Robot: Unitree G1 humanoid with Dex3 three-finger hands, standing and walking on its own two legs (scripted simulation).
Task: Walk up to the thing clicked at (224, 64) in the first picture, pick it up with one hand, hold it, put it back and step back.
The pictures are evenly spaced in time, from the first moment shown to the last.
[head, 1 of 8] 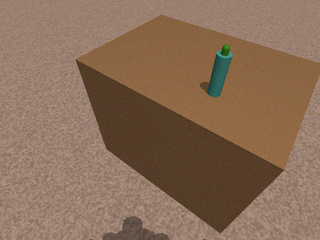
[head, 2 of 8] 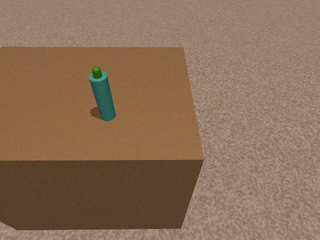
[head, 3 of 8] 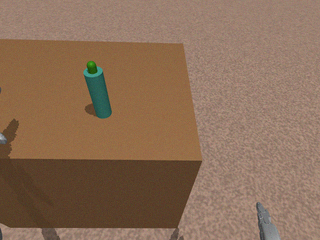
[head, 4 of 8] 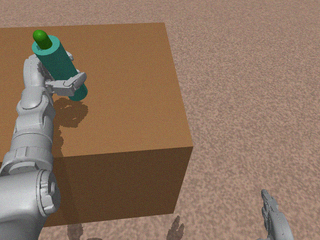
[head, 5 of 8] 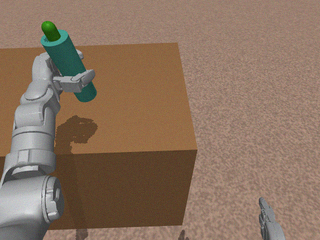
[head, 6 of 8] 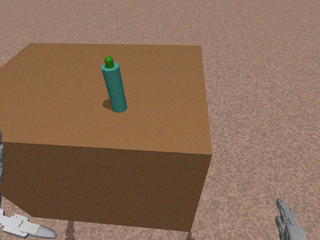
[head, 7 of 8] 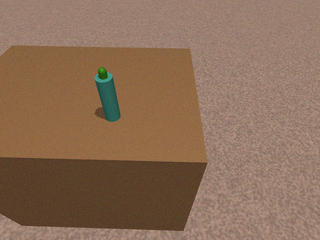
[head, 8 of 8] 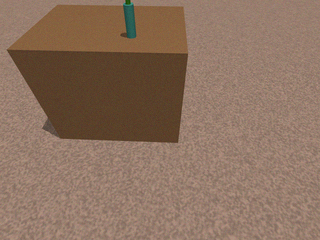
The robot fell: no
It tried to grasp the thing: yes
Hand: left
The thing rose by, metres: 0.25
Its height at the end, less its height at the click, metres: +0.00
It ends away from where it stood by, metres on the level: 0.00
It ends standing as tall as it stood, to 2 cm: yes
